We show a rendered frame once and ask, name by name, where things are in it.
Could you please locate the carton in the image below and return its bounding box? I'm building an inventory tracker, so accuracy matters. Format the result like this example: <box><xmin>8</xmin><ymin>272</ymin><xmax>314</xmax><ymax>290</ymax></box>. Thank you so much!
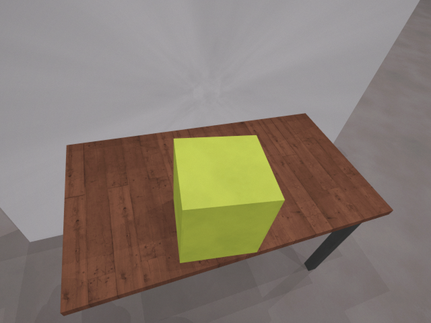
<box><xmin>174</xmin><ymin>135</ymin><xmax>285</xmax><ymax>263</ymax></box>

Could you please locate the table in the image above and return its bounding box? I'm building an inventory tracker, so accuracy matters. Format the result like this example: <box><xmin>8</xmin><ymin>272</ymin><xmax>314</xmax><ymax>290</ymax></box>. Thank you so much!
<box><xmin>60</xmin><ymin>113</ymin><xmax>393</xmax><ymax>316</ymax></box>

